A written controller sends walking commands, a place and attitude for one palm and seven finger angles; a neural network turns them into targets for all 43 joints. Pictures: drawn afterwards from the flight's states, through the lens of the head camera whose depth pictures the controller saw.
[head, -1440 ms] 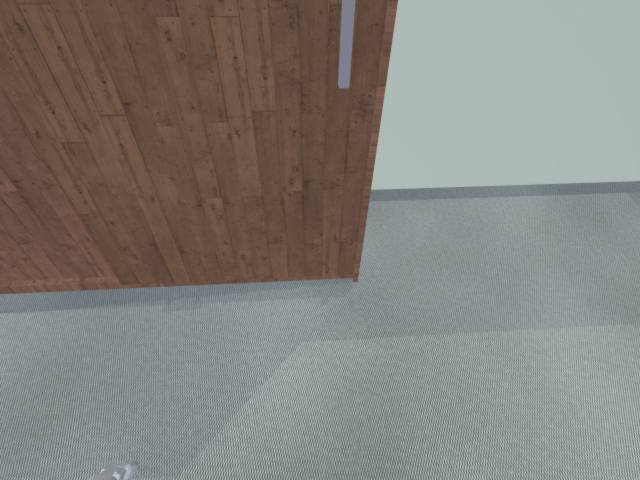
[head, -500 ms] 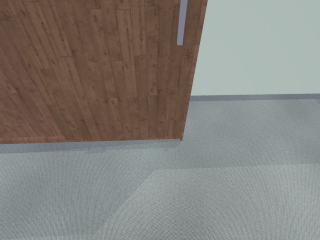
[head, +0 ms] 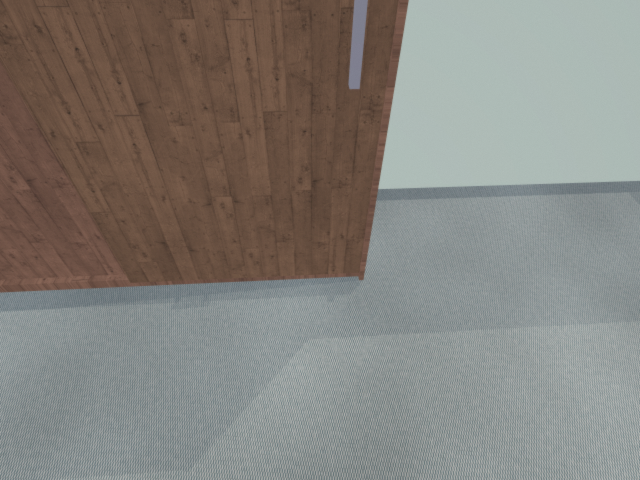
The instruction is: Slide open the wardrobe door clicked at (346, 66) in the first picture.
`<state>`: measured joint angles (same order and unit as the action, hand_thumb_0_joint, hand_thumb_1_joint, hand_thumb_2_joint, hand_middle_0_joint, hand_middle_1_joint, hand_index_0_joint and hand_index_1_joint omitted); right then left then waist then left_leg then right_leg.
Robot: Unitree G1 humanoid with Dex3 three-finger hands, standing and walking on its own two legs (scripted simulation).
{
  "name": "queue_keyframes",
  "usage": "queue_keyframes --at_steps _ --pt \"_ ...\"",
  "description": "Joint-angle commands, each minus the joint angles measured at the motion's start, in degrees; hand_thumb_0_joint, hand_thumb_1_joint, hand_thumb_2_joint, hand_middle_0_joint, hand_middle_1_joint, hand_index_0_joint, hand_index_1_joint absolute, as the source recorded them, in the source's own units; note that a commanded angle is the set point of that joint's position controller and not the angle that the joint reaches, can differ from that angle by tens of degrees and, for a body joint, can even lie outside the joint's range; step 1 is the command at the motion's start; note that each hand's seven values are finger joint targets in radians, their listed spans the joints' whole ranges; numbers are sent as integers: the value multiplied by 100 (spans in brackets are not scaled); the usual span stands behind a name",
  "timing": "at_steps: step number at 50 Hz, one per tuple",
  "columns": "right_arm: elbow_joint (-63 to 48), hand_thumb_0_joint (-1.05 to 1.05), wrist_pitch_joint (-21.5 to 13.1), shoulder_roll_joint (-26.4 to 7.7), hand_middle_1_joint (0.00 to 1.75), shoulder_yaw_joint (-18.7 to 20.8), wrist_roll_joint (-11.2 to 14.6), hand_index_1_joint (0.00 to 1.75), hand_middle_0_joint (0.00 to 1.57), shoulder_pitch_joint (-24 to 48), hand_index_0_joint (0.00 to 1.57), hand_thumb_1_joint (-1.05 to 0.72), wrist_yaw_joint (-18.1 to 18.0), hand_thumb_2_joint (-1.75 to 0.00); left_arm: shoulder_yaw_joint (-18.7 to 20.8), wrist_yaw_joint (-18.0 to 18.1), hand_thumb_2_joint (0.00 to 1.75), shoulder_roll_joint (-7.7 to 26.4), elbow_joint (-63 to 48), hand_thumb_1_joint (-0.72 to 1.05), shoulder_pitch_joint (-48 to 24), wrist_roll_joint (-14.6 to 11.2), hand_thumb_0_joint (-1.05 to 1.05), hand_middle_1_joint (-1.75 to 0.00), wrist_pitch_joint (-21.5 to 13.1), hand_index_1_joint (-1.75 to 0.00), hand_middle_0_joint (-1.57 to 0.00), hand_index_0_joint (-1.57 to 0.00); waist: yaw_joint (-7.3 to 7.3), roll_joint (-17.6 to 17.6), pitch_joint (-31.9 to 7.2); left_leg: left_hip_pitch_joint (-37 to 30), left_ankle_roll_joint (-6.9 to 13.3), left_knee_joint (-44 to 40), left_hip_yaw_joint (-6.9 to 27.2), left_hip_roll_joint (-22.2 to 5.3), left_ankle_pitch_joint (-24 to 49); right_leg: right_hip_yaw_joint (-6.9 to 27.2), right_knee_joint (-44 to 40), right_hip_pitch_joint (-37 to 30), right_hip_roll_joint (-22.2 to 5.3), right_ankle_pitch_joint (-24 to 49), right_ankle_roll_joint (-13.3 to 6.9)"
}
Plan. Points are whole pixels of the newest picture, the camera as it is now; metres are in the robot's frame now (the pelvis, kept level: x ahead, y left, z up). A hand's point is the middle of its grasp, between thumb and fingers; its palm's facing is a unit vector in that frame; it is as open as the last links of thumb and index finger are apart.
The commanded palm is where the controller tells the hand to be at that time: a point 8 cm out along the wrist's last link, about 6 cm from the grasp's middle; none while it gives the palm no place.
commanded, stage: turn to face it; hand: right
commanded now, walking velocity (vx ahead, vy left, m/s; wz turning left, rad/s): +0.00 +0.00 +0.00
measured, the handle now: (356, 39) +0.95 -0.02 +0.15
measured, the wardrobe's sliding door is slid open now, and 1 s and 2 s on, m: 0.00 0.00 0.00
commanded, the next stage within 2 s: take the last steps up to it in 0.22 s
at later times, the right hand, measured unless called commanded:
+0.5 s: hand out of the picture +0.06 -0.22 -0.17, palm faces -0.07 +0.96 -0.26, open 7.4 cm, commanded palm none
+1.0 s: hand out of the picture +0.14 -0.22 -0.19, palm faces -0.09 +0.99 -0.13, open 7.4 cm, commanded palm none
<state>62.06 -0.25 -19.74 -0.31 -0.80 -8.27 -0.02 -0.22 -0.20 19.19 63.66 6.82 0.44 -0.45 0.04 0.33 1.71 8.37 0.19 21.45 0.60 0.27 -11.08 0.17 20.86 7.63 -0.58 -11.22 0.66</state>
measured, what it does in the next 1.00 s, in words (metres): walks ahead: right foot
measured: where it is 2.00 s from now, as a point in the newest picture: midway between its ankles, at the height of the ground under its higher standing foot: (308, 416)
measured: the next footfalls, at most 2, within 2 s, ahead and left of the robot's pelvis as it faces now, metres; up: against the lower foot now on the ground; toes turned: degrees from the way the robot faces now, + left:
right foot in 0.82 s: +0.17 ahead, -0.12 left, +0.00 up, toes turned -2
left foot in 1.32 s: +0.42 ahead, +0.14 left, +0.00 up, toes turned +16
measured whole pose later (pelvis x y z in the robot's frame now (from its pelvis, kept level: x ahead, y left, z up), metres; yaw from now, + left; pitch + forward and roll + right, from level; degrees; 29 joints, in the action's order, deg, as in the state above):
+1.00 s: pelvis +0.16 -0.04 -0.01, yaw +9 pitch -1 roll +1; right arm 64.0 0.4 -10.6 3.6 -2.0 -21.4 0.3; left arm 1.3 1.5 6.5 61.5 19.5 1.0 -4.8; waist 0.1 2.9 0.6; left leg 27.6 0.5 65.8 -1.9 -2.4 -16.8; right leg -10.3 26.9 7.7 -2.5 -18.5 -2.4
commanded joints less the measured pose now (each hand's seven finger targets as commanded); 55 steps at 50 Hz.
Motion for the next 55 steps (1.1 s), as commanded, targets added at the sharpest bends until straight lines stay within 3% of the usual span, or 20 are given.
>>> queue_keyframes --at_steps 1,9,16,18,21,27,29,31,32,33,36,39,40,41,42,43,45,47,48,55 --pt "-377 0 -150 -1160 30 232 19 30 20 265 20 -90 -61 -90 224 93 90 1202 -375 90 -290 4 0 -30 -154 -30 -20 -20 0 -96 -336 -3 166 -393 590 -708 547 551 -359 -60 -623 599 -202" --pt "-404 0 -123 -1175 30 254 8 30 20 280 20 -90 -52 -90 250 111 90 1225 -390 90 -261 5 0 -30 -143 -30 -20 -20 -17 -68 -230 133 180 -381 668 -672 603 459 -322 -97 -658 493 -192" --pt "-478 0 15 -764 30 217 -2 30 20 8 20 -90 -70 -90 215 141 90 755 -469 90 49 12 0 -30 -62 -30 -20 -20 -50 22 -320 310 151 -44 824 -624 919 228 -2 -9 -675 434 -114" --pt "-425 0 46 -530 30 188 -13 30 20 -234 20 -90 -48 -90 169 109 90 572 -424 90 188 49 0 -30 -42 -30 -20 -20 -7 -3 -422 303 139 -47 805 -510 -221 252 -33 13 -695 -502 -124" --pt "-465 0 115 -427 30 225 -56 30 20 -451 20 -90 33 -90 208 57 90 538 -453 90 300 100 0 -30 19 -30 -20 -20 28 -120 357 942 187 -86 883 -304 -2131 410 -319 612 -690 -2385 -208" --pt "-480 0 -53 -40 30 296 -70 30 20 -1065 20 -90 90 -90 299 68 90 415 -459 90 751 73 0 -30 -100 -30 -20 -20 102 -257 428 979 329 604 693 -109 -1665 619 -44 741 -945 -2319 -498" --pt "-383 0 -117 -107 30 351 -77 30 20 -1482 20 -90 57 -90 288 58 90 152 -544 90 668 46 0 -30 -146 -30 -20 -20 266 327 532 407 572 63 1466 -501 -1776 107 946 1482 -543 -1947 -324" --pt "-182 0 -200 -359 30 459 -44 30 20 -2076 20 -90 -30 -90 252 52 90 -135 -713 90 424 51 0 -30 -191 -30 -20 -20 432 1384 580 -414 1219 -872 3072 -1566 -1285 -548 2680 2591 -123 -1858 -77" --pt "-116 0 -251 -271 30 469 -41 30 20 -2288 20 -90 -75 -90 259 60 90 -111 -824 90 164 50 0 -30 -246 -30 -20 -20 515 1151 597 -791 1502 -838 3280 -1769 -273 -300 3189 3037 -244 -1986 -86" --pt "-79 0 -273 -217 30 473 -61 30 20 -2348 20 -90 -118 -90 278 59 90 -158 -876 90 64 44 0 -30 -287 -30 -20 -20 490 782 519 -1017 1629 -611 3126 -1863 507 -223 3432 3219 -354 -2064 -85" --pt "-134 0 -299 -38 30 458 -119 30 20 -1939 20 -90 -148 -90 274 17 90 -455 -823 90 321 -6 0 -30 -322 -30 -20 -20 197 701 191 -559 1327 -322 2114 -1547 957 -222 2535 2378 -474 -1793 -91" --pt "-163 0 -265 90 30 469 -51 30 20 -1458 20 -90 -99 -90 279 26 90 -594 -479 90 1349 -10 0 -30 -339 -30 -20 -20 -358 553 120 967 769 49 1112 -794 57 -756 996 132 -120 -254 -64" --pt "-173 0 -250 270 30 446 -25 30 20 -1440 20 -90 -72 -90 340 88 90 -369 -222 90 2013 5 0 -30 -375 -30 -20 -20 -593 -8 -87 1514 588 1019 801 -449 51 -499 594 -932 -291 -359 -119" --pt "-254 0 -225 653 30 405 13 30 20 -1591 20 -90 -28 -90 500 149 90 221 -41 90 2691 96 0 -30 -412 -30 -20 -20 -741 -1559 -338 2537 273 2776 190 177 -1016 1511 -176 -1643 -1711 -1176 -561" --pt "-427 0 -265 689 30 389 -22 30 20 -1429 20 -90 -45 -90 532 163 90 468 -39 90 2989 116 0 -30 -355 -30 -20 -20 -768 -1865 -178 3031 215 3998 -70 245 -2133 2739 -1009 -1422 -2703 -1570 -985" --pt "-473 0 -246 558 30 385 -81 30 20 -1088 20 -90 -70 -90 476 183 90 247 -93 90 2728 96 0 -30 -324 -30 -20 -20 -709 -1154 195 3214 263 4688 152 -116 -1910 2891 -1067 -847 -2846 -1718 -1237" --pt "-339 0 -203 759 30 396 -119 30 20 -994 20 -90 29 -90 333 191 90 -304 -248 90 2042 82 0 -30 -373 -30 -20 -20 -334 -436 937 3233 170 4893 129 -516 -990 1763 -1181 58 -2285 -1272 -994" --pt "-203 0 -119 940 30 396 -126 30 20 -1292 20 -90 81 -90 269 225 90 -534 -208 90 1941 65 0 -30 -474 -30 -20 -20 -115 -664 752 2909 40 4673 -21 -550 -444 659 -1046 99 -1780 131 -696" --pt "-177 0 -98 970 30 398 -105 30 20 -1361 20 -90 95 -90 268 239 90 -571 -173 90 1916 49 0 -30 -504 -30 -20 -20 -28 -680 628 2891 -1 4573 -96 -560 -307 316 -981 -50 -1686 690 -737" --pt "-646 0 -38 973 30 382 -94 30 20 -210 20 -90 152 -90 263 259 90 -678 97 90 2405 70 0 -30 -504 -30 -20 -20 -138 -637 849 3226 -75 3075 -573 -641 346 -372 -982 -540 -1479 2126 -731"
